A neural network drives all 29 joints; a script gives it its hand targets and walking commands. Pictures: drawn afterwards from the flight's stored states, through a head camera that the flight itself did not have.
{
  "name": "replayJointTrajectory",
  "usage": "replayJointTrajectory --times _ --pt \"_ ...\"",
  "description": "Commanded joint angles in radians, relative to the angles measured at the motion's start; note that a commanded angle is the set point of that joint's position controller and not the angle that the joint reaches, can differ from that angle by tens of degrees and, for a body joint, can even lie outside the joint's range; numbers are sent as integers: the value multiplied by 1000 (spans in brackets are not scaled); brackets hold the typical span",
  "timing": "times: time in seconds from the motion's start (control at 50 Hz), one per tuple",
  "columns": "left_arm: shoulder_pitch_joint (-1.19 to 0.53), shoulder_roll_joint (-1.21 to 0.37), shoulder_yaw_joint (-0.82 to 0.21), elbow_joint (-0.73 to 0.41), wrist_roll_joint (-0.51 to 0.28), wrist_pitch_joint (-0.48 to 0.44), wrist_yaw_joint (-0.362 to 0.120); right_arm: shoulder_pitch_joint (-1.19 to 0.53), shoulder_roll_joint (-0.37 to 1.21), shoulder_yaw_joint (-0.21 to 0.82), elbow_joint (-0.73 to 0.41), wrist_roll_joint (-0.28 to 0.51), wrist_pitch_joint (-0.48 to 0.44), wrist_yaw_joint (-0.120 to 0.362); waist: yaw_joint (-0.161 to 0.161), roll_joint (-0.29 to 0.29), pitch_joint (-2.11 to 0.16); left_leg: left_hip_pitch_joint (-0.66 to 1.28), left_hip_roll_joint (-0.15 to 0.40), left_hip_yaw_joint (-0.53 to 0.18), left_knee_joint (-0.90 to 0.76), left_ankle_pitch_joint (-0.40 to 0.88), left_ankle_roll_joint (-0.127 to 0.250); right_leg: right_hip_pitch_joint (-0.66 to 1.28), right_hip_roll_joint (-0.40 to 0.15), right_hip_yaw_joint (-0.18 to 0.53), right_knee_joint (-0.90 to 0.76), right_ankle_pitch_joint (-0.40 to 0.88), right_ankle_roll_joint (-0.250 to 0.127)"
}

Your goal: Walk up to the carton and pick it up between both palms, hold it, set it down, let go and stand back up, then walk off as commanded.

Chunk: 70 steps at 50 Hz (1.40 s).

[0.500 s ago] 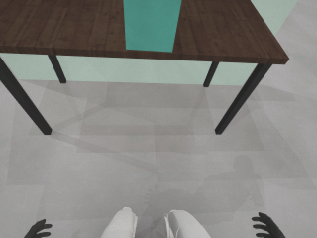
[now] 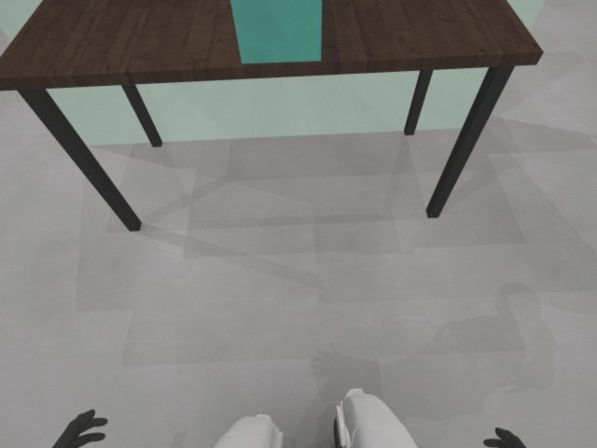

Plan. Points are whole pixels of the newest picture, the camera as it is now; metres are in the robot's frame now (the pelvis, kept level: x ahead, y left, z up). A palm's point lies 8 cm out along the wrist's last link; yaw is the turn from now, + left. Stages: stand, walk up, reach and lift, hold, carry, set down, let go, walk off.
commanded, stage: walk off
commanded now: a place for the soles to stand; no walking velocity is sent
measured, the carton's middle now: out of the picture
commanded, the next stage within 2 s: stand in 0.12 s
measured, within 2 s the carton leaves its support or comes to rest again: neither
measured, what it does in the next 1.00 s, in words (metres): stands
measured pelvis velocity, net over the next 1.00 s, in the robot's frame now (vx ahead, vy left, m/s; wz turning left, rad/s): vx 0.00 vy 0.02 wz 0.00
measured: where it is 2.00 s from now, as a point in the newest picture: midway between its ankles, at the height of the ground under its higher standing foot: outside the picture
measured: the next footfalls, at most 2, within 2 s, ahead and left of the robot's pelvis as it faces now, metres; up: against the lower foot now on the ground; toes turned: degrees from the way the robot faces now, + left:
none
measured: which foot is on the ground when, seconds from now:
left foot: down 0.00-1.00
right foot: down 0.00-1.00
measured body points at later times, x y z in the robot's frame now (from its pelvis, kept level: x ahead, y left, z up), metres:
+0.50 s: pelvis -0.02 +0.02 +0.01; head +0.03 +0.04 +0.46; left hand +0.08 +0.33 -0.11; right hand +0.05 -0.29 -0.10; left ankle +0.01 +0.13 -0.70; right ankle +0.06 -0.11 -0.70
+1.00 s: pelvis +0.00 +0.02 +0.02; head +0.03 +0.03 +0.47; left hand +0.11 +0.32 -0.09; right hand +0.09 -0.29 -0.09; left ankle +0.01 +0.13 -0.70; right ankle +0.06 -0.11 -0.70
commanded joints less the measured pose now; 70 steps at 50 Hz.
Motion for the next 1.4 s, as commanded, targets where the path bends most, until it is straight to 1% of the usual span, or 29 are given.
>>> replayJointTrajectory --times 0.0,0.04,0.08,0.12,0.16,0.2,0.24,0.32,0.34,0.38,0.4,0.46,0.5,0.58,0.66,0.7,0.74,0.84,0.86,0.92,0.94,0.98,1.02,1.04,1.12,1.14,1.22,1.28,1.38 --pt "-83 181 46 29 8 -22 -9 145 -307 -72 -25 -8 -35 8 -33 -18 -222 204 154 -251 -358 -158 124 -167 -101 195 -254 -441 -16" --pt "-65 188 56 58 16 -22 4 26 -350 -66 -50 -2 -49 9 -19 101 -164 -66 317 -549 -567 -371 202 -39 2 78 139 -279 31" --pt "-7 196 48 89 11 -35 2 -107 -289 -36 -66 3 -50 3 31 103 -129 -169 260 -376 -473 -98 201 82 -58 62 84 -208 22" --pt "40 205 46 134 22 -47 -13 -89 -298 -37 -65 -2 -51 2 33 59 -182 -255 189 -242 -414 -118 136 274 -65 17 -39 -95 3" --pt "0 208 53 104 34 -51 -5 -49 -252 -24 -87 4 -49 13 23 70 -213 -222 143 -189 -319 21 102 329 -94 120 -202 -86 -10" --pt "-32 286 68 112 33 -62 -7 -25 -232 -36 -44 20 -33 14 19 -67 -183 -203 25 -35 -135 -95 57 186 -293 411 -511 -563 -81" --pt "-90 274 61 95 33 -53 -8 69 -242 -40 -24 20 -31 24 -12 -122 -170 -21 9 17 -55 -44 63 -9 -304 395 -536 -645 -137" --pt "-98 242 48 73 32 -45 -11 89 -260 -45 -10 17 -48 30 -32 -59 -209 18 58 -51 -246 -57 96 47 -217 220 -388 -376 -82" --pt "-102 225 42 86 33 -45 -14 108 -260 -46 -14 13 -53 25 -37 -66 -222 15 103 -145 -347 -112 97 57 -180 176 -296 -341 -50" --pt "-86 192 47 102 17 -36 -10 15 -310 -42 -28 3 -63 24 -7 88 -169 -101 232 -399 -535 -279 133 72 -50 43 -87 -243 14" --pt "-39 196 38 115 27 -33 -6 -14 -310 -42 -45 1 -63 18 6 90 -161 -122 266 -445 -543 -247 145 105 -77 29 -27 -234 21" --pt "-26 197 44 136 23 -49 -9 -77 -288 -33 -50 5 -63 19 18 81 -219 -147 200 -292 -466 -62 130 251 -85 11 -119 -120 3" --pt "-11 188 30 143 25 -59 -14 -84 -270 -26 -53 6 -60 19 19 30 -254 -112 141 -170 -331 27 94 272 -131 124 -301 -19 -13" --pt "-58 218 34 135 25 -56 -15 13 -248 -30 -18 19 -54 19 -7 -34 -267 -34 89 -75 -310 12 77 190 -219 226 -387 -283 -83" --pt "-82 206 29 94 19 -69 -2 29 -248 -24 -34 16 -78 10 -10 -76 -389 90 144 -144 -289 448 97 251 -155 107 -187 327 -36" --pt "-67 171 20 95 10 -59 2 10 -260 -26 -44 20 -79 5 -4 -37 -406 149 211 -213 -256 572 125 202 -139 82 -167 356 -13" --pt "-66 188 26 109 11 -64 4 5 -243 -18 -37 21 -75 3 -2 -57 -441 178 177 -144 -191 643 110 211 -153 106 -173 418 -40" --pt "-89 205 25 114 7 -55 -3 -29 -258 -20 -27 14 -64 3 0 32 -392 115 163 -141 -307 396 113 206 -148 123 -214 313 -37" --pt "-75 185 15 118 11 -50 -6 -34 -251 -19 -49 24 -70 1 7 -52 -361 81 183 -188 -304 347 123 214 -123 93 -206 240 -23" --pt "-66 189 8 117 15 -57 -9 -39 -262 -24 -31 23 -63 4 13 -6 -373 40 175 -152 -304 249 107 228 -139 117 -264 151 -28" --pt "-60 186 13 129 18 -59 -4 -52 -244 -15 -34 25 -62 3 18 -94 -344 -10 161 -118 -273 246 86 245 -158 145 -309 140 -44" --pt "-83 222 15 136 15 -60 -10 -25 -248 -15 -13 23 -57 5 -3 -30 -316 56 111 -76 -311 156 73 156 -209 192 -347 41 -74" --pt "-104 199 18 138 11 -55 -10 -30 -258 -13 -25 19 -65 14 -4 -6 -273 6 149 -148 -389 90 95 161 -153 147 -322 -9 -28" --pt "-105 198 15 149 19 -55 -11 -22 -262 -22 3 15 -61 10 4 -68 -286 -59 143 -159 -397 32 95 236 -138 138 -330 -38 -19" --pt "-105 184 9 158 8 -58 -7 -57 -249 -11 5 14 -68 11 10 -6 -293 6 127 -126 -376 189 82 196 -145 120 -331 42 -26" --pt "-77 182 16 138 15 -57 -11 -41 -250 -16 -7 14 -69 8 13 -57 -344 3 139 -133 -361 152 85 250 -137 128 -342 56 -22" --pt "-64 168 1 136 30 -89 -10 -76 -221 -6 42 -9 -49 21 5 31 -277 -47 136 -138 -393 67 77 180 -142 162 -375 -138 -25" --pt "-49 170 3 155 22 -95 -9 -91 -223 -7 56 6 -58 18 27 -34 -297 -80 145 -167 -424 153 88 276 -112 99 -331 52 -19" --pt "-103 195 1 140 30 -98 1 -76 -221 -1 69 8 -60 20 -16 0 -367 23 151 -144 -392 323 67 263 -137 102 -321 182 -17"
